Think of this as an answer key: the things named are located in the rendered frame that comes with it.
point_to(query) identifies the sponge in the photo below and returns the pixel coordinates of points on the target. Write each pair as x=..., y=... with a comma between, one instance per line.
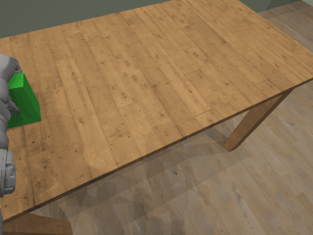
x=25, y=100

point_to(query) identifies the table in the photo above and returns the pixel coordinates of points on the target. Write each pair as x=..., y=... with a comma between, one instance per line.
x=116, y=89

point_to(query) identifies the robot left forearm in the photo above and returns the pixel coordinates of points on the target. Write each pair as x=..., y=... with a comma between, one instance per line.
x=5, y=115

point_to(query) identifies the left robot hand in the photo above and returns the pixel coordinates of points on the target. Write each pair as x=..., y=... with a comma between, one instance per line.
x=8, y=67

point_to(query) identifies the robot left upper arm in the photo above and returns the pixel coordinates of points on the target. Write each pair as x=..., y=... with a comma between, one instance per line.
x=7, y=177

